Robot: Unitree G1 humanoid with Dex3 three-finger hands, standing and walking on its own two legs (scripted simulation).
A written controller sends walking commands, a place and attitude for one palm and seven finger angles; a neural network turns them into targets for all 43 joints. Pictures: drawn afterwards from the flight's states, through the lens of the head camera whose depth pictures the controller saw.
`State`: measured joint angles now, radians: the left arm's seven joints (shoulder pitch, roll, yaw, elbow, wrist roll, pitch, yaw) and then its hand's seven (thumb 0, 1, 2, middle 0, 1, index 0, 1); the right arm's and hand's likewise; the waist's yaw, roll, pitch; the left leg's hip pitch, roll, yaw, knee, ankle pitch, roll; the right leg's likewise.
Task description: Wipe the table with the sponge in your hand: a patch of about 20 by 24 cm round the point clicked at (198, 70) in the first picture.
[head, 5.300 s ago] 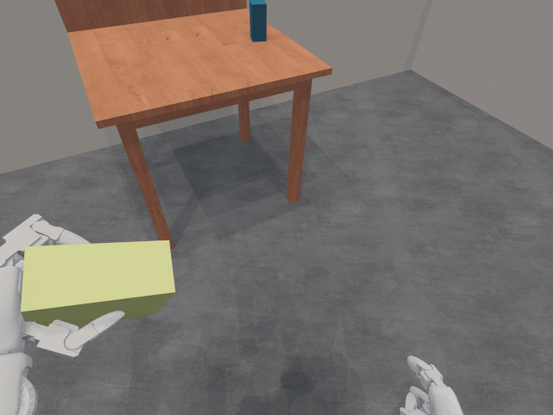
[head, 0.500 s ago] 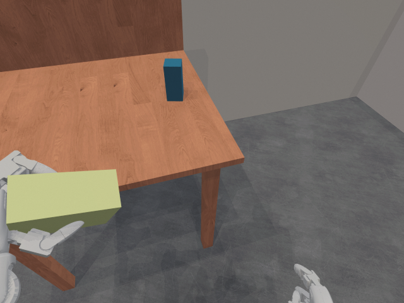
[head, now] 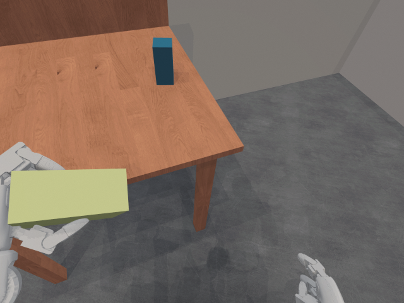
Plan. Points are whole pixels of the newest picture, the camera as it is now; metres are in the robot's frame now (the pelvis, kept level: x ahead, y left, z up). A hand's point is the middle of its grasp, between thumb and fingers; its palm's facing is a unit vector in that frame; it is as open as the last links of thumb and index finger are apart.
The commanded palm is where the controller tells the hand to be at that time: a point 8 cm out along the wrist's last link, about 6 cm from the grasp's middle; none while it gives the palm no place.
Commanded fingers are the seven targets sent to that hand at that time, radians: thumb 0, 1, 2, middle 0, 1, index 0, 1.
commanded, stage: shuffle to correct the standing spot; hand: left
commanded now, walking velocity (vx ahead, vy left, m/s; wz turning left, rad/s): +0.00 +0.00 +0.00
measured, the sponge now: (89, 197) +0.24 +0.19 +0.14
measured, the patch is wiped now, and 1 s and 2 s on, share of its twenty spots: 0.00 0.00 0.00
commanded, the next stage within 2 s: come to a stop and stand still in 1.04 s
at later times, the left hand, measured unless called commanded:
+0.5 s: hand (32, 174) +0.27 +0.28 +0.15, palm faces +0.43 -0.81 -0.40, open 10.1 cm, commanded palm +0.20 +0.31 +0.18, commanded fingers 0.00 0.10 1.30 -1.20 -1.60 -1.20 -1.60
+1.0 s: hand (31, 142) +0.32 +0.29 +0.17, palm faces +0.37 -0.80 -0.46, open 10.1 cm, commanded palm +0.27 +0.33 +0.18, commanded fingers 0.00 0.10 1.30 -1.20 -1.60 -1.20 -1.60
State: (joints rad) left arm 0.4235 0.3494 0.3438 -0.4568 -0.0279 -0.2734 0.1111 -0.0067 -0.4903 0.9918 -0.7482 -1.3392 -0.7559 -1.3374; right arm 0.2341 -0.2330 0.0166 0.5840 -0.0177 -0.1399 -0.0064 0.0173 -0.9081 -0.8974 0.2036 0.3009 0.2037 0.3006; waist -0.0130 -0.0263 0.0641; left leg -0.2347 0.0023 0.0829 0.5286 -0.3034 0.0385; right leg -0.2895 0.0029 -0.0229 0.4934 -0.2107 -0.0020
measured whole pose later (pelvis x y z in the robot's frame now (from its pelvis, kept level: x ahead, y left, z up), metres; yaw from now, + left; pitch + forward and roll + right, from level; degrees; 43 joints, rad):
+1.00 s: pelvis +0.11 +0.05 -0.01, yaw +0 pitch -2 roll +0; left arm 0.51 0.36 0.39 -0.52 -0.04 -0.21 0.12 -0.01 -0.49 1.00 -0.74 -1.34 -0.75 -1.34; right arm 0.18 -0.23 -0.01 0.62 0.01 -0.03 -0.01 0.02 -0.91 -0.90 0.20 0.30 0.20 0.30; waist 0.00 0.03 0.09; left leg -0.54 0.08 -0.02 1.08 -0.35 0.01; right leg -0.27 -0.01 -0.13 0.58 -0.28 -0.05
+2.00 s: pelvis +0.12 +0.13 +0.00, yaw -2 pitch -2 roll -2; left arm 0.46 0.43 0.38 -0.52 0.00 -0.21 0.09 -0.01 -0.49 1.00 -0.74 -1.34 -0.75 -1.34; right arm 0.28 -0.23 0.00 0.59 0.00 -0.12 -0.03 0.02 -0.91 -0.90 0.20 0.30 0.20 0.30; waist -0.02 -0.08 0.11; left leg -0.35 0.08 0.02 0.60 -0.23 -0.01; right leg -0.22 -0.06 -0.06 0.50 -0.24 0.05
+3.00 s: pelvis +0.11 +0.11 -0.01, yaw -1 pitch -3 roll +0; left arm 0.39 0.49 0.38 -0.40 0.00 -0.02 -0.01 -0.01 -0.49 1.00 -0.74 -1.35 -0.75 -1.34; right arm 0.18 -0.23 0.03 0.60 0.01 -0.16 -0.03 0.02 -0.91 -0.90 0.21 0.30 0.20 0.30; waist 0.02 0.02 0.06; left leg -0.33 0.07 0.01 0.60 -0.21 -0.04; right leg -0.26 -0.06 -0.05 0.62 -0.30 0.03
